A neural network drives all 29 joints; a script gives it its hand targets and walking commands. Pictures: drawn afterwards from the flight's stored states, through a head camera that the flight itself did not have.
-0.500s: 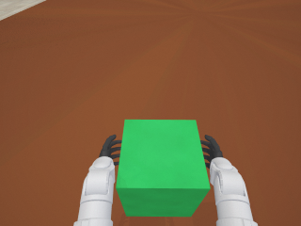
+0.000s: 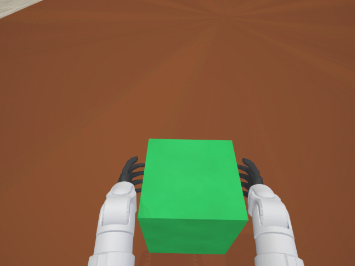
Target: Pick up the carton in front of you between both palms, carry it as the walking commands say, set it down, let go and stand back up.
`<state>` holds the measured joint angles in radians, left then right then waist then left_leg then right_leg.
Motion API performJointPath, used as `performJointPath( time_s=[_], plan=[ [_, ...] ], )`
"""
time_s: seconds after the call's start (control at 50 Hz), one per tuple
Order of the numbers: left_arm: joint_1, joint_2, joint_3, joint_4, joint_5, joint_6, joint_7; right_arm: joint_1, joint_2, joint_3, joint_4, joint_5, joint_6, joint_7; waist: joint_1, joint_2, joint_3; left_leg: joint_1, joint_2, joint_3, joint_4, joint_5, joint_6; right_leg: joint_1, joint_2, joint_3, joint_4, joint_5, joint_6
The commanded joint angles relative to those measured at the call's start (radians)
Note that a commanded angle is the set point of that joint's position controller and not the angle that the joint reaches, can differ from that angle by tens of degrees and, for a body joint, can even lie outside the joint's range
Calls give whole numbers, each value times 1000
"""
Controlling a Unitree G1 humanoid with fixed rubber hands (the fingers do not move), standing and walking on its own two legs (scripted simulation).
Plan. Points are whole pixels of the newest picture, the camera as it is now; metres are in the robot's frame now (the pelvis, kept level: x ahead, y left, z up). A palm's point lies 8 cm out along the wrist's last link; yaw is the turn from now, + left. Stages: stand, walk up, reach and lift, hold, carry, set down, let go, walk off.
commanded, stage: hold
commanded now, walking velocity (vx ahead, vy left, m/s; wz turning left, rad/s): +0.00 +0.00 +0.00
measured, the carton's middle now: (188, 199) +0.31 +0.00 -0.04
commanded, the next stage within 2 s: set down in 0.08 s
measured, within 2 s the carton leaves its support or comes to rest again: neither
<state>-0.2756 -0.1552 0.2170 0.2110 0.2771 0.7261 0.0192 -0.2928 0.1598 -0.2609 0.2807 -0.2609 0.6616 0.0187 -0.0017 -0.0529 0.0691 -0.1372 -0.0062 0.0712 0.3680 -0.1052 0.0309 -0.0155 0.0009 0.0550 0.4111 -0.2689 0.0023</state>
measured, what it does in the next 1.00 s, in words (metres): lowers itself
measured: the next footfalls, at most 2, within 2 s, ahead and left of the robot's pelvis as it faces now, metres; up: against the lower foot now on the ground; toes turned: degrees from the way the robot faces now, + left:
none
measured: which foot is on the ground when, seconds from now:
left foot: down 0.00-1.00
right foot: down 0.00-1.00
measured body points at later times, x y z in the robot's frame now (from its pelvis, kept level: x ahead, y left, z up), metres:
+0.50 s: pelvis -0.01 -0.01 -0.02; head +0.09 +0.02 +0.42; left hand +0.35 +0.16 -0.05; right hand +0.36 -0.14 -0.03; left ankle +0.07 +0.10 -0.74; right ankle -0.02 -0.13 -0.74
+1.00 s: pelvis -0.04 -0.01 -0.14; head +0.20 +0.04 +0.24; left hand +0.41 +0.17 -0.23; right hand +0.41 -0.13 -0.21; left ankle +0.07 +0.10 -0.74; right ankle -0.02 -0.13 -0.74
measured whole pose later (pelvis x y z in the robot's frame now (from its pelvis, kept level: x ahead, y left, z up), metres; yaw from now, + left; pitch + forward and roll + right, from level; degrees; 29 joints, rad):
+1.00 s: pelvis -0.04 -0.01 -0.14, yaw -2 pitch +35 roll -3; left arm -0.85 -0.03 0.46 0.57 0.32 0.29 -0.06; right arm -0.81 0.17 -0.52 0.53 -0.21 0.24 -0.07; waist 0.02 -0.07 -0.06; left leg -1.52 0.03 -0.01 1.20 -0.30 0.01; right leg -1.38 0.07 0.01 1.28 -0.51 0.01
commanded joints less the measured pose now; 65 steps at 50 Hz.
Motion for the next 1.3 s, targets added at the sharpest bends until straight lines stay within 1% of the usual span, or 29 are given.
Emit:
performJointPath(
  time_s=[0.0, 0.1, 0.16, 0.24, 0.3, 0.34, 0.38, 0.42, 0.44, 0.48, 0.5, 0.56, 0.58, 0.64, 0.68, 0.7, 0.72, 0.76, 0.8, 0.84, 0.88, 0.94, 0.98, 1.04, 1.18, 1.28],
  plan=[
    [-462, -921, -557, -38, -245, -35, -225, -468, 878, 510, -37, 208, -20, 219, -10, 62, -272, 425, -32, -162, -2, 82, -30, -316, 70, 55, -128, 36, -54],
    [-468, -918, -553, -40, -248, -36, -225, -465, 874, 501, -40, 204, -16, 219, -12, 63, -279, 426, -31, -166, -1, 129, -34, -299, 74, 55, -124, 65, -50],
    [-495, -901, -509, -1, -227, -49, -226, -493, 869, 468, -7, 184, -26, 217, -6, 57, -253, 403, -33, -162, 4, 108, -31, -311, 73, 56, -119, 48, -50],
    [-589, -863, -385, 125, -158, -101, -236, -588, 880, 370, 115, 124, -74, 212, 8, 40, -197, 339, -39, -147, 25, 12, -18, -362, 69, 56, -99, -13, -49],
    [-672, -797, -253, 230, -76, -164, -235, -667, 864, 255, 212, 46, -132, 194, 17, 25, -169, 268, -46, -140, 72, -11, -3, -421, 73, 51, -55, -31, -45],
    [-691, -731, -165, 286, -20, -213, -229, -687, 818, 174, 253, -9, -178, 173, 25, 22, -158, 202, -51, -139, 113, -7, 6, -464, 82, 45, -12, -34, -41],
    [-677, -658, -91, 332, 31, -267, -226, -672, 757, 100, 287, -57, -231, 154, 26, 26, -160, 133, -59, -131, 155, 19, 11, -515, 91, 38, 33, -22, -34],
    [-668, -594, -50, 352, 62, -329, -225, -659, 704, 57, 300, -79, -291, 141, 24, 34, -188, 70, -66, -124, 205, 63, 9, -571, 98, 31, 81, 0, -23],
    [-668, -576, -45, 358, 68, -362, -226, -658, 693, 51, 304, -81, -323, 135, 23, 38, -213, 46, -69, -123, 231, 87, 8, -600, 102, 27, 105, 14, -18],
    [-680, -570, -68, 361, 66, -427, -228, -670, 703, 68, 309, -65, -390, 125, 22, 41, -284, 15, -74, -124, 287, 146, 5, -661, 111, 19, 152, 41, -7],
    [-696, -582, -94, 366, 52, -460, -232, -683, 717, 96, 310, -49, -423, 121, 20, 44, -329, -2, -77, -125, 321, 180, 3, -689, 116, 15, 177, 57, -2],
    [-766, -626, -191, 376, -4, -545, -241, -746, 758, 203, 307, 15, -511, 110, 12, 50, -509, -37, -80, -133, 437, 287, 4, -788, 132, 11, 268, 127, 10],
    [-782, -645, -229, 370, -22, -568, -242, -766, 772, 253, 296, 42, -535, 105, 21, 57, -595, -36, -82, -137, 479, 337, 5, -817, 136, 14, 303, 161, 13],
    [-834, -685, -333, 327, -77, -609, -241, -815, 810, 375, 252, 111, -581, 88, 28, 64, -872, -12, -84, -150, 595, 492, 8, -915, 145, 12, 402, 256, 24],
    [-864, -683, -389, 290, -109, -613, -240, -845, 811, 430, 211, 146, -588, 75, 29, 77, -1024, -33, -86, -150, 661, 547, 3, -966, 149, 10, 464, 293, 29],
    [-877, -684, -412, 271, -121, -611, -240, -852, 811, 450, 198, 157, -583, 69, 28, 85, -1078, -64, -88, -142, 685, 546, -2, -975, 150, 9, 489, 307, 31],
    [-898, -681, -423, 257, -127, -604, -242, -869, 811, 460, 193, 165, -576, 65, 27, 85, -1109, -115, -91, -132, 705, 518, -7, -991, 154, 5, 514, 301, 35],
    [-919, -680, -419, 264, -122, -582, -245, -901, 819, 466, 193, 173, -553, 63, 37, 84, -1117, -216, -99, -116, 732, 430, -13, -1038, 163, -5, 555, 235, 41],
    [-933, -697, -385, 302, -103, -550, -253, -938, 840, 454, 212, 172, -521, 76, 51, 67, -1066, -321, -106, -102, 748, 308, -14, -1104, 170, -15, 583, 131, 46],
    [-953, -722, -346, 345, -81, -515, -267, -977, 865, 419, 245, 163, -486, 100, 56, 53, -997, -433, -111, -92, 761, 181, -14, -1168, 176, -24, 608, 32, 46],
    [-973, -732, -305, 387, -60, -481, -281, -1012, 877, 372, 277, 148, -453, 123, 60, 45, -946, -524, -113, -84, 778, 84, -14, -1231, 182, -35, 636, -43, 44],
    [-1015, -735, -258, 433, -39, -445, -294, -1064, 869, 308, 319, 126, -417, 153, 59, 47, -910, -599, -114, -80, 815, 11, -12, -1342, 189, -54, 687, -109, 37],
    [-1051, -741, -248, 448, -38, -432, -295, -1099, 858, 279, 336, 118, -405, 166, 54, 57, -923, -619, -114, -81, 846, -2, -16, -1413, 193, -64, 726, -128, 32],
    [-1107, -747, -259, 449, -53, -426, -288, -1154, 832, 261, 343, 124, -404, 175, 47, 80, -982, -630, -114, -85, 903, 18, -27, -1516, 198, -78, 793, -129, 28],
    [-1217, -734, -320, 423, -122, -421, -250, -1263, 787, 288, 343, 176, -409, 166, 44, 123, -1169, -628, -109, -103, 1035, 86, -52, -1701, 209, -106, 951, -117, 32],
    [-1284, -709, -334, 417, -153, -408, -232, -1335, 776, 306, 338, 208, -397, 162, 55, 124, -1236, -659, -108, -108, 1108, 86, -57, -1784, 213, -120, 1037, -123, 39]
  ],
)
